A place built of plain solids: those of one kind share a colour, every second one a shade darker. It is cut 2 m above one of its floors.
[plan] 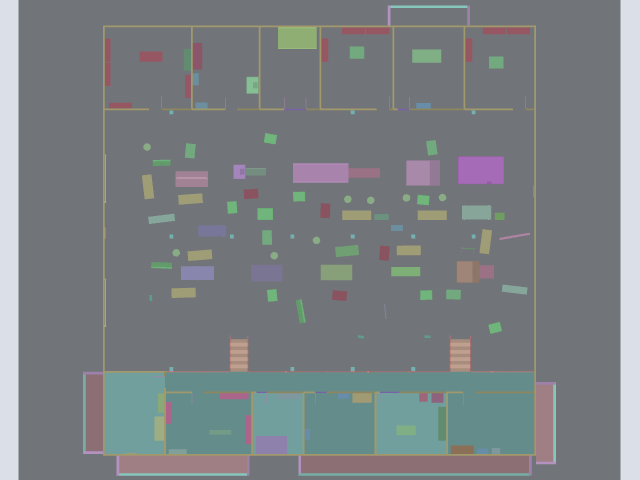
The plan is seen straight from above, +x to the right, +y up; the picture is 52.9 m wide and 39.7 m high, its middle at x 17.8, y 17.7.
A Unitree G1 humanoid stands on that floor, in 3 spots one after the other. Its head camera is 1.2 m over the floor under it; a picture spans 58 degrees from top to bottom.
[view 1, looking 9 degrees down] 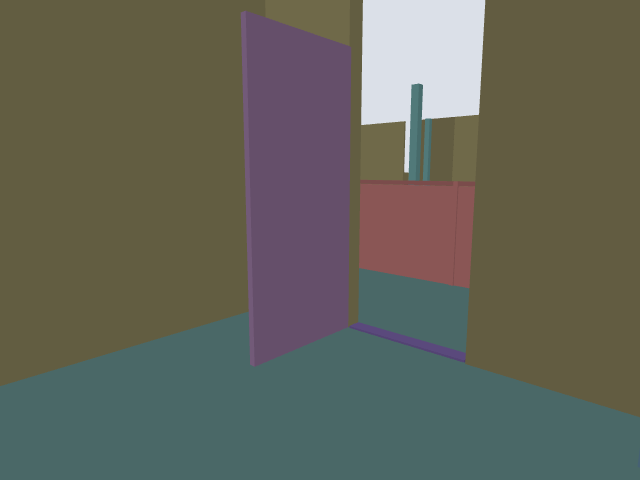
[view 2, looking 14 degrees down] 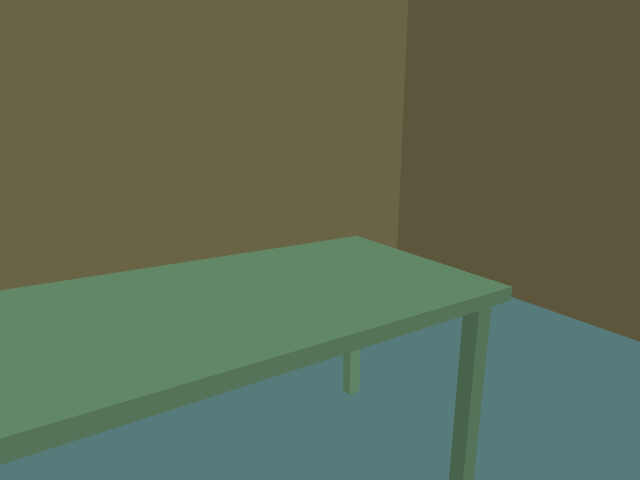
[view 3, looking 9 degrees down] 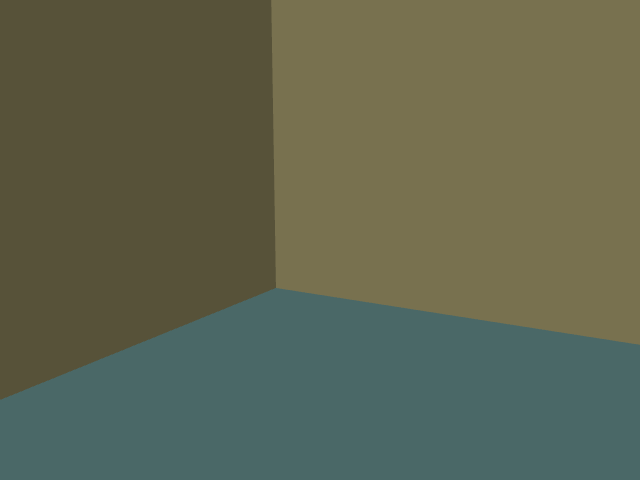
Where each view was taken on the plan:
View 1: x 19.40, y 2.50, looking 132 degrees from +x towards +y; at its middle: door_leaf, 2.99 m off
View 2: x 25.30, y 3.10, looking -122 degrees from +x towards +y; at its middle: wall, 3.77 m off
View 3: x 31.90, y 2.50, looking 29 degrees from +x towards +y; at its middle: wall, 4.18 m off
